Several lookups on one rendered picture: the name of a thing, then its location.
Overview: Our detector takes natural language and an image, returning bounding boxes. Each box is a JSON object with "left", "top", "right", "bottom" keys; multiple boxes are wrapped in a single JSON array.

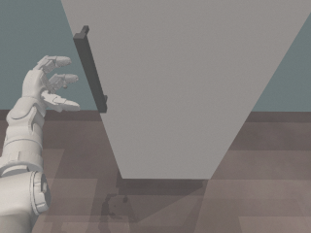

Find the left robot hand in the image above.
[{"left": 21, "top": 55, "right": 81, "bottom": 113}]

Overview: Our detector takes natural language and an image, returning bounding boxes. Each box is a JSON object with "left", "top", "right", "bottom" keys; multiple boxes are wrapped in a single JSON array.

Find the handle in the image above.
[{"left": 73, "top": 25, "right": 108, "bottom": 114}]

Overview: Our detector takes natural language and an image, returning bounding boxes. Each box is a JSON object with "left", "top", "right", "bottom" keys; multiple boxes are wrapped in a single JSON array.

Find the fridge door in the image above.
[{"left": 61, "top": 0, "right": 311, "bottom": 180}]

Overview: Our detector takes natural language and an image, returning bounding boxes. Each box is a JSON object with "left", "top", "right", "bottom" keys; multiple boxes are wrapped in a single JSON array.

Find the robot left upper arm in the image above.
[{"left": 0, "top": 171, "right": 52, "bottom": 233}]

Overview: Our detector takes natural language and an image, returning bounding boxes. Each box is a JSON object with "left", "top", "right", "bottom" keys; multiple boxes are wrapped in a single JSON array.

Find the robot left forearm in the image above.
[{"left": 0, "top": 97, "right": 47, "bottom": 179}]

